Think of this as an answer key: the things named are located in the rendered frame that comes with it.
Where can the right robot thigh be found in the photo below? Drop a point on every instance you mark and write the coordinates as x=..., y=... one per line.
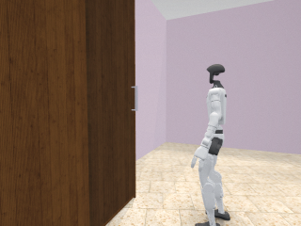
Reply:
x=214, y=175

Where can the left robot thigh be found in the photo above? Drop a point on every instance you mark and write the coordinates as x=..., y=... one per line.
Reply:
x=207, y=167

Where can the left robot upper arm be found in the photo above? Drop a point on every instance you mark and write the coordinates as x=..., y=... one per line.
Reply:
x=215, y=95

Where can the handle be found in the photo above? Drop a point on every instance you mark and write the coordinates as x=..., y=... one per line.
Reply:
x=136, y=98

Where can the robot thigh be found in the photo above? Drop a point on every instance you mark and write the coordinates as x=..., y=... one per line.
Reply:
x=207, y=167
x=214, y=175

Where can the wardrobe door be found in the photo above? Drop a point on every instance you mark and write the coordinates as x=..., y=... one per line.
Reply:
x=110, y=56
x=44, y=177

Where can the left robot hand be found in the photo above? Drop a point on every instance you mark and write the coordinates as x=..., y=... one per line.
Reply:
x=201, y=153

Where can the robot left forearm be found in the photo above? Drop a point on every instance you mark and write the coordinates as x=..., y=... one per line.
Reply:
x=212, y=126

